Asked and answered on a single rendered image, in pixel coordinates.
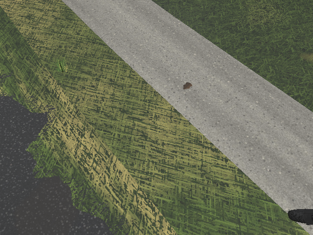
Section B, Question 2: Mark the right robot hand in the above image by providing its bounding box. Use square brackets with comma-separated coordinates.
[288, 209, 313, 225]

